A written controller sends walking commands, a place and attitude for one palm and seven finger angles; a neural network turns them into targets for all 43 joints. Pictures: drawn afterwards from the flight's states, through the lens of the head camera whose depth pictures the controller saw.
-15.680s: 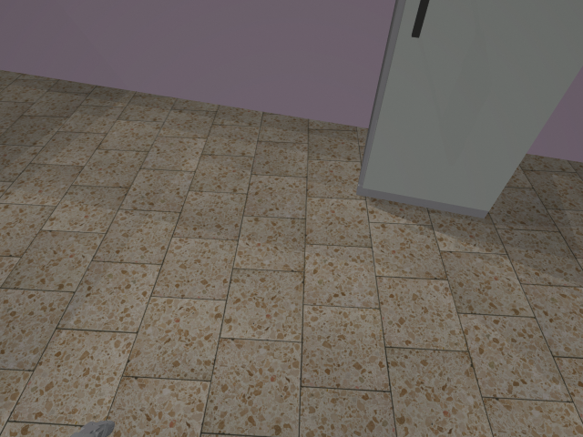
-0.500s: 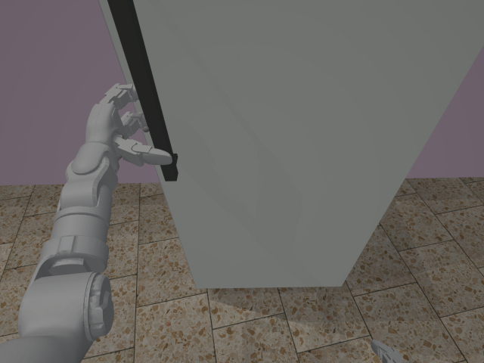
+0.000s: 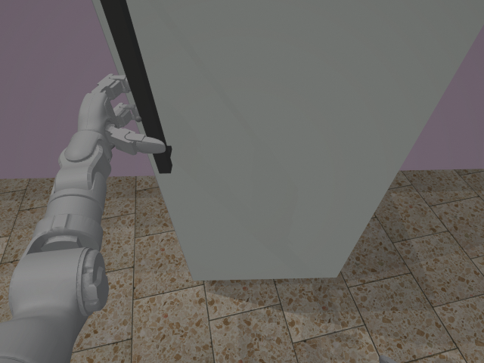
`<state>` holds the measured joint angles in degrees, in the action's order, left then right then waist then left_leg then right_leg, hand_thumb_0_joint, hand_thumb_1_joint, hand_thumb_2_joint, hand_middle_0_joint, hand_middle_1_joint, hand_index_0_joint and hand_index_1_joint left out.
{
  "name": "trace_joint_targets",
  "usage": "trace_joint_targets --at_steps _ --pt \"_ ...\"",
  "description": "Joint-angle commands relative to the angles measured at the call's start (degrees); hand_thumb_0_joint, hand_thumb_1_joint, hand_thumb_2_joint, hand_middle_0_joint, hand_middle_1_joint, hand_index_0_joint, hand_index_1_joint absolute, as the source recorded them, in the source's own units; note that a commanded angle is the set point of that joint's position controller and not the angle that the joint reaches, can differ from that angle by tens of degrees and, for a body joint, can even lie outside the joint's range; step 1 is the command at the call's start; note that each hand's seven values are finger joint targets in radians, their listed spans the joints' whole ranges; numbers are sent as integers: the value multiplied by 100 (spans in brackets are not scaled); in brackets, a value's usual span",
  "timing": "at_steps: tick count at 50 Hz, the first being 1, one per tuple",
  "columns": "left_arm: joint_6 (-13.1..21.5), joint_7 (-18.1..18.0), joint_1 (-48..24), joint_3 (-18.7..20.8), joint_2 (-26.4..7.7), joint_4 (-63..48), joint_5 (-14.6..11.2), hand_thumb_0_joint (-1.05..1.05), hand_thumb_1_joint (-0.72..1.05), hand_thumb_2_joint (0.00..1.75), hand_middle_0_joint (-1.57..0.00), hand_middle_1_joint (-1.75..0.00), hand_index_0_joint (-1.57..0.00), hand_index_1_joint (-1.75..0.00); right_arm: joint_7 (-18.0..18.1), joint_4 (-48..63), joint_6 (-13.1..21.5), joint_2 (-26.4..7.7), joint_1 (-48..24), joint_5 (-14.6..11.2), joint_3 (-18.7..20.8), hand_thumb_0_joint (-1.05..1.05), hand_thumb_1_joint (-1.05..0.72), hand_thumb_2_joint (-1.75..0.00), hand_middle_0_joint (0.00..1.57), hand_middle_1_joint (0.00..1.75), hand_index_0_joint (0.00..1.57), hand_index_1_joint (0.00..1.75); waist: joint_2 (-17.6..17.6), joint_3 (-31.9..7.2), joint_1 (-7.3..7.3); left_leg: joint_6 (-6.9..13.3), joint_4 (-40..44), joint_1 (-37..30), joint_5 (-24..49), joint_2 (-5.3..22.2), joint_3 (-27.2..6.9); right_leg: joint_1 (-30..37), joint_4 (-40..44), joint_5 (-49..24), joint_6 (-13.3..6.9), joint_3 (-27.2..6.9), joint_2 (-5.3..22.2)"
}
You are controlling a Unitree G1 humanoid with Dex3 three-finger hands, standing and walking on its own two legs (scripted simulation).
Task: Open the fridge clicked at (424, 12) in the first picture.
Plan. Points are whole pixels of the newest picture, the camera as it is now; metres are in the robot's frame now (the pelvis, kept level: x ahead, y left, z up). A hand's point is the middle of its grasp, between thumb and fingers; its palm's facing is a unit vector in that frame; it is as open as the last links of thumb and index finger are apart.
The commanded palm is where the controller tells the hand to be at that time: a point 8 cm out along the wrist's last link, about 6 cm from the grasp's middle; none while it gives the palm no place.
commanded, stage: slide the fingers in behind the handle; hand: left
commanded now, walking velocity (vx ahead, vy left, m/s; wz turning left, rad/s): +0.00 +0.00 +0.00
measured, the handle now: (144, 84) +0.49 +0.17 +0.22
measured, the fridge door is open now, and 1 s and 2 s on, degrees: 0 0 0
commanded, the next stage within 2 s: grip the handle and tug to test in 1.68 s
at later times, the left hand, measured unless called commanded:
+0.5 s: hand (141, 122) +0.44 +0.17 +0.18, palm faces +0.05 -1.00 +0.00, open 14.0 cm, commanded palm +0.41 +0.22 +0.18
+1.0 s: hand (149, 121) +0.45 +0.16 +0.18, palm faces +0.05 -1.00 +0.01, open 14.0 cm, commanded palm +0.41 +0.20 +0.18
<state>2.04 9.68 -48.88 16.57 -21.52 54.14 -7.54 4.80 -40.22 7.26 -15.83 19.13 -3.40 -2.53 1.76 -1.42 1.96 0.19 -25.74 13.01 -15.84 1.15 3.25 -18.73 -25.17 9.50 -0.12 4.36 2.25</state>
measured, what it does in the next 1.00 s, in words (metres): stands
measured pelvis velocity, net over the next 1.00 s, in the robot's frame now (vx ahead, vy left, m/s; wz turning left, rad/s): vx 0.01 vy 0.01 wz -0.01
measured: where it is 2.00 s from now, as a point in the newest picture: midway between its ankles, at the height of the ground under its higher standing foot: outside the picture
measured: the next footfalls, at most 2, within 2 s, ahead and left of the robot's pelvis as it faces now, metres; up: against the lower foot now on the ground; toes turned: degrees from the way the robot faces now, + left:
none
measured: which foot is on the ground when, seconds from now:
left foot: down 0.00-1.00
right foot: down 0.00-1.00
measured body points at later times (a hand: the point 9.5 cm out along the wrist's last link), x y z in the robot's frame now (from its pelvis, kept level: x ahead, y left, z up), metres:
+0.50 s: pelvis +0.00 +0.00 +0.00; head +0.01 -0.01 +0.45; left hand +0.43 +0.23 +0.18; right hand +0.11 -0.25 -0.11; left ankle -0.03 +0.12 -0.74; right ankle +0.04 -0.12 -0.74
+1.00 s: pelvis +0.01 +0.01 +0.00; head +0.02 -0.01 +0.45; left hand +0.44 +0.22 +0.18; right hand +0.13 -0.24 -0.11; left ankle -0.03 +0.12 -0.74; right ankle +0.04 -0.12 -0.74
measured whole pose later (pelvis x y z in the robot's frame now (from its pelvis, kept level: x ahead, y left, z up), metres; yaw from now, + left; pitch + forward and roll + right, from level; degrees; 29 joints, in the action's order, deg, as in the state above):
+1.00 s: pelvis +0.01 +0.01 +0.00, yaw -1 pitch +2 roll +0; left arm -4.0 5.6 -41.4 14.0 -15.1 39.1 -8.4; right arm 4.0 -38.7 5.2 -14.3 16.8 -3.0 -2.4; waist 2.1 -2.3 0.1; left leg 0.4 -24.5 10.1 -16.6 1.2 3.8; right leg -16.2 -24.1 10.1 0.4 3.7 2.1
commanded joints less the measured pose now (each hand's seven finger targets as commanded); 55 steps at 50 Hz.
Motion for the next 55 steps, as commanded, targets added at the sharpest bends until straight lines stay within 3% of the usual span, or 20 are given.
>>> trace_joint_targets --at_steps 1,4,8,11,13,15,19,22,25,30,33,35,37,42,46,48,50,52,53,55 --pt "586 40 -2969 222 -1305 -1409 -151 0 -50 30 -30 -120 -30 -120 47 679 322 -766 -6 25 272 0 -90 -90 20 30 20 30 -214 -1918 46 166 352 -34 1173 -94 -221 1353 42 -1273 -178 -253 -158" --pt "589 75 -2900 251 -1350 -1563 -168 0 -50 30 -30 -120 -30 -120 37 692 333 -756 -54 7 267 0 -90 -90 20 30 20 30 -38 -1909 9 152 375 0 1118 -94 -199 1378 36 -1246 -191 -280 -162" --pt "440 50 -2487 356 -1393 -1498 -172 0 -50 30 -30 -120 -30 -120 16 738 311 -774 -83 -3 271 0 -90 -90 20 30 20 30 -271 -1685 -46 168 432 142 945 -69 -193 1334 87 -1056 -175 -265 -165" --pt "343 26 -2324 230 -1220 -1791 -157 0 -50 30 -30 -120 -30 -120 0 839 295 -752 -172 -15 276 0 -90 -90 20 30 20 30 -17 -1720 -82 157 441 53 996 -62 -166 1324 92 -1029 -192 -254 -152" --pt "309 -15 -2312 415 -1375 -2020 -200 0 -50 30 -30 -120 -30 -120 -1 837 296 -757 -170 3 288 0 -90 -90 20 30 20 30 -296 -1853 -116 163 447 54 1065 -50 -177 1465 89 -1140 -178 -264 -168" --pt "241 -8 -2371 181 -1094 -2205 -213 0 -50 30 -30 -120 -30 -120 3 857 294 -714 -240 -4 274 0 -90 -90 20 30 20 30 -104 -1808 -74 158 439 -21 1130 -55 -139 1410 98 -1220 -177 -274 -163" --pt "121 -100 -2547 40 -974 -2128 -168 0 -50 30 -30 -120 -30 -120 33 803 268 -698 -260 -8 250 0 -90 -90 20 30 20 30 -107 -1556 15 152 444 -29 969 -54 -193 1199 153 -995 -175 -256 -169" --pt "112 -165 -2507 154 -1062 -2276 -173 0 -50 30 -30 -120 -30 -120 43 821 264 -689 -290 10 250 0 -90 -90 20 30 20 30 -45 -1830 -60 137 419 -146 1213 -56 -197 1360 98 -1191 -190 -254 -157" --pt "93 -177 -2490 -73 -731 -2314 -157 0 -50 30 -30 -120 -30 -120 18 811 274 -648 -306 17 252 0 -90 -90 20 30 20 30 -44 -1811 -47 110 403 -218 1380 -53 -206 1321 75 -1334 -205 -227 -166" --pt "-50 -247 -2366 -92 -604 -2107 -173 0 -50 30 -30 -120 -30 -120 9 801 210 -647 -343 26 234 0 -90 -90 20 30 20 30 -317 -1640 -50 109 405 -107 1359 -46 -215 1281 59 -1347 -188 -193 -159" --pt "-29 -332 -2395 17 -705 -2426 -122 0 -50 30 -30 -120 -30 -120 -6 856 172 -612 -390 53 241 0 -90 -90 20 30 20 30 -73 -1919 -146 98 368 -219 1671 -64 -181 1476 3 -1627 -207 -224 -140" --pt "-22 -348 -2363 -76 -567 -2558 -122 0 -50 30 -30 -120 -30 -120 -25 872 172 -588 -415 58 245 0 -90 -90 20 30 20 30 -118 -1979 -141 92 326 -286 1857 -51 -172 1511 -27 -1804 -206 -224 -151" --pt "-32 -373 -2241 39 -682 -2523 -148 0 -50 30 -30 -120 -30 -120 -16 873 135 -612 -416 59 254 0 -90 -90 20 30 20 30 -417 -1910 -135 120 349 -226 1874 -35 -156 1600 -7 -1875 -179 -211 -150" --pt "-122 -369 -2265 -94 -536 -2728 -123 0 -50 30 -30 -120 -30 -120 -6 887 99 -577 -481 50 253 0 -90 -90 20 30 20 30 -61 -1845 -135 100 357 -299 1888 -44 -139 1539 20 -1836 -197 -211 -145" --pt "-187 -379 -2124 -84 -482 -2801 -161 0 -50 30 -30 -120 -30 -120 5 891 90 -585 -486 55 271 0 -90 -90 20 30 20 30 -329 -1891 -152 102 363 -329 1941 -31 -152 1631 26 -1878 -190 -181 -157" --pt "-188 -391 -2163 -230 -288 -3026 -160 0 -50 30 -30 -120 -30 -120 -14 897 103 -542 -533 65 255 0 -90 -90 20 30 20 30 30 -1944 -164 79 345 -431 2076 -46 -145 1593 11 -1942 -211 -197 -155" --pt "-243 -399 -2140 -282 -212 -2933 -176 0 -50 30 -30 -120 -30 -120 -15 847 98 -557 -506 60 264 0 -90 -90 20 30 20 30 -252 -1855 -119 78 349 -392 2006 -25 -158 1539 24 -1900 -201 -161 -170" --pt "-283 -438 -2008 -223 -268 -2925 -169 0 -50 30 -30 -120 -30 -120 -11 862 82 -555 -554 58 260 0 -90 -90 20 30 20 30 -121 -1793 -176 69 376 -365 1980 -36 -170 1546 35 -1811 -207 -158 -157" --pt "-309 -447 -2162 -396 -62 -2967 -167 0 -50 30 -30 -120 -30 -120 -14 856 82 -537 -564 61 248 0 -90 -90 20 30 20 30 -83 -1773 -118 67 378 -422 1935 -41 -173 1469 47 -1769 -207 -159 -163" --pt "-352 -517 -2111 -190 -271 -2830 -163 0 -50 30 -30 -120 -30 -120 -2 822 72 -562 -554 68 253 0 -90 -90 20 30 20 30 -382 -1704 -144 89 395 -286 1705 -42 -190 1476 72 -1622 -199 -159 -169"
